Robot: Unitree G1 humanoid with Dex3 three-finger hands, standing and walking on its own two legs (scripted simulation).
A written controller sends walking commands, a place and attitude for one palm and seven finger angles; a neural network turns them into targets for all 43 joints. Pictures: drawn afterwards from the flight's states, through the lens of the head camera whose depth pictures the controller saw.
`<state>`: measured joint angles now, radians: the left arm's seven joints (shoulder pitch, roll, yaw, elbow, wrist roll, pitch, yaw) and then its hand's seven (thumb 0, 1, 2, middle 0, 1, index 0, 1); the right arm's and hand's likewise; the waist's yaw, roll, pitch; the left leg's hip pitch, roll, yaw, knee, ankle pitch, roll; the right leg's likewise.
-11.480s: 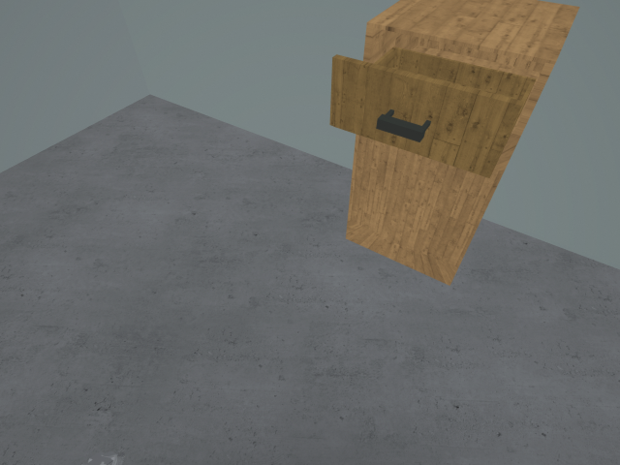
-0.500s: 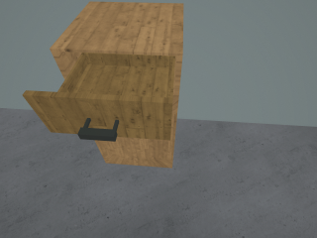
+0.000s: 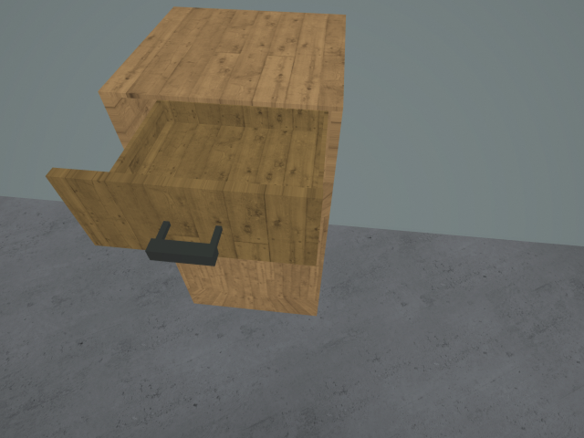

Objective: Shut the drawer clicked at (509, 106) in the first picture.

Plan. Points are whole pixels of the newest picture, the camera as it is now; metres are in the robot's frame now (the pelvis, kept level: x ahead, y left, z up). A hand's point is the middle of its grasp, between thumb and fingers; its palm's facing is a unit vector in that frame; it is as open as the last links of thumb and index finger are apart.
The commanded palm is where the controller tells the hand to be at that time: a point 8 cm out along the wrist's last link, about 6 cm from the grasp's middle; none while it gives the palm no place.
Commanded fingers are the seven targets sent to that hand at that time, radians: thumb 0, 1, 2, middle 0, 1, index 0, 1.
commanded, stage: look again from close up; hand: left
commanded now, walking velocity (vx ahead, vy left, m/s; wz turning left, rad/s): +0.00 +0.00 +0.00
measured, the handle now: (187, 240) +0.40 +0.20 +0.01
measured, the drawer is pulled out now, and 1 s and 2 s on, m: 0.23 0.23 0.23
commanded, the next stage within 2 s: raise the hand and make a fist in 0.26 s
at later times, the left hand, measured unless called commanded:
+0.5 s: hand out of the picture +0.11 +0.21 -0.09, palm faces +0.24 -0.95 -0.20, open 7.1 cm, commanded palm +0.10 +0.23 -0.06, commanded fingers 0.00 0.90 0.90 -0.36 -0.47 -0.36 -0.47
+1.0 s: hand (168, 408) +0.16 +0.16 +0.01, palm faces -0.06 -1.00 -0.04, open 4.8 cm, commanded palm +0.14 +0.22 +0.01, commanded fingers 0.00 0.90 0.90 -0.86 -1.01 -0.86 -1.01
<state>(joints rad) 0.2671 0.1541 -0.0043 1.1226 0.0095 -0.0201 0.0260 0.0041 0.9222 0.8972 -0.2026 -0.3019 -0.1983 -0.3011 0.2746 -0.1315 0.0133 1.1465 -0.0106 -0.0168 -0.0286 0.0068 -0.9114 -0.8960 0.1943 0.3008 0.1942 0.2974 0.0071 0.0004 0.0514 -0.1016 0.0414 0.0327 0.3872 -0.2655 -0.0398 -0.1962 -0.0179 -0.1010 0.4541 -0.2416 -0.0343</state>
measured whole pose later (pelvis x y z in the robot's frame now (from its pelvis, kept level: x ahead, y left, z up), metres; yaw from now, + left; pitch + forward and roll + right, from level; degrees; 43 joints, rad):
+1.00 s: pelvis -0.04 +0.02 -0.07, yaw +2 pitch +9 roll -2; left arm 0.46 0.18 -0.03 -0.21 -0.15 -0.40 -0.18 0.01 0.91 0.90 -0.67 -0.81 -0.67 -0.81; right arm 0.19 -0.20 0.05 0.47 0.02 -0.21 -0.01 0.01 -0.90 -0.90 0.20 0.30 0.20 0.30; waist 0.03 0.02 -0.09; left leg -0.72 0.03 -0.02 1.09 -0.53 -0.01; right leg -0.74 -0.07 -0.13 1.03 -0.45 -0.01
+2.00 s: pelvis +0.00 +0.02 -0.02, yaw +1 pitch +0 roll +0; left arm 0.42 0.19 0.05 -0.42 -0.20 0.00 -0.17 0.01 0.90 0.90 -1.40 -1.60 -1.40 -1.60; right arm 0.25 -0.24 0.07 0.56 0.04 -0.26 -0.04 0.02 -0.90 -0.90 0.20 0.30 0.20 0.30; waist 0.03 0.05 -0.07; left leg -0.27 0.02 0.02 0.67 -0.41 0.00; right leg -0.33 -0.06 -0.11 0.68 -0.35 0.00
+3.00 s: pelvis -0.02 +0.02 -0.03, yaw +0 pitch +4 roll +0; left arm 0.13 0.18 0.09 0.06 -0.18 -0.21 -0.16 0.01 0.90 0.90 -1.40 -1.60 -1.40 -1.60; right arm 0.25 -0.25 0.03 0.62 0.02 -0.26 -0.03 0.01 -0.90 -0.90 0.20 0.30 0.20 0.30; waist -0.01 0.03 -0.04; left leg -0.39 0.02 0.03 0.71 -0.40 -0.01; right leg -0.46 -0.06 -0.09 0.73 -0.34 -0.01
